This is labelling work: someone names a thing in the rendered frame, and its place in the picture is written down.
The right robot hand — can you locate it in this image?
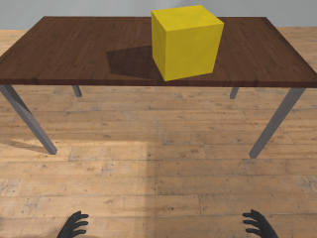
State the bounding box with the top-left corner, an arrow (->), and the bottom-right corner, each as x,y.
242,209 -> 278,238

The carton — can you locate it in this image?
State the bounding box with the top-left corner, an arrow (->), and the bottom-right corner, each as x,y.
151,5 -> 224,81

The left robot hand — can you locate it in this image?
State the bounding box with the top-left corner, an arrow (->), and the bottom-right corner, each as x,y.
56,210 -> 89,238

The table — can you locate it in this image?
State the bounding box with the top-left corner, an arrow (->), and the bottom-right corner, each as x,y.
0,16 -> 317,159

